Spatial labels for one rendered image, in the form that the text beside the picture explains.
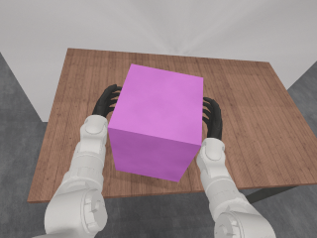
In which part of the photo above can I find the carton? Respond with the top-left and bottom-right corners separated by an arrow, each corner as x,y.
107,63 -> 203,182

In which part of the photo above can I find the robot left forearm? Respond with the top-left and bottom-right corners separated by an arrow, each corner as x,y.
45,114 -> 108,232

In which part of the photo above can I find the robot right upper arm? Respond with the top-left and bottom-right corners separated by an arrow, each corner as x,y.
214,210 -> 275,238

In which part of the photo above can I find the table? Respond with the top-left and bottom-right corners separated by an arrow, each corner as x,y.
27,48 -> 317,204

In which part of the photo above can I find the robot left upper arm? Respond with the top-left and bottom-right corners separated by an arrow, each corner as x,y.
32,187 -> 108,238

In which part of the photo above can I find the robot right hand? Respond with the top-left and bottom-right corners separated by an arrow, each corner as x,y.
202,97 -> 223,141

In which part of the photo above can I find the robot right forearm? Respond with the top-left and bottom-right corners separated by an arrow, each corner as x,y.
196,138 -> 276,237

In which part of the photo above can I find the robot left hand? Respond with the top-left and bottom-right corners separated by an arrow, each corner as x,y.
91,84 -> 123,118

